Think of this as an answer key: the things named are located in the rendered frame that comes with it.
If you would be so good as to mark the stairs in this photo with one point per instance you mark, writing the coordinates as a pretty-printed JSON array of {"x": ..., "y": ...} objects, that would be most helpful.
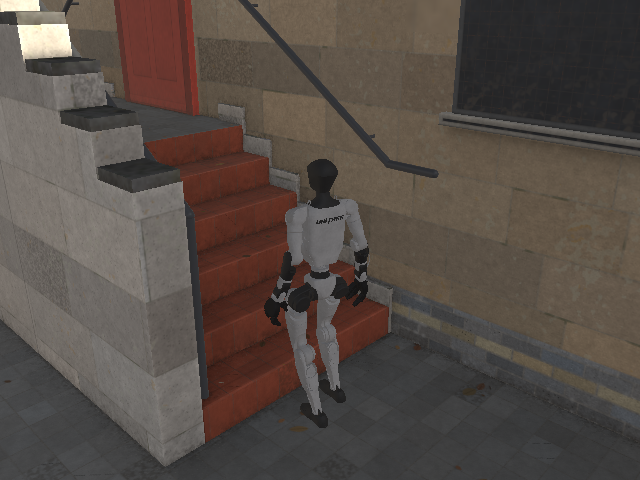
[{"x": 241, "y": 237}]

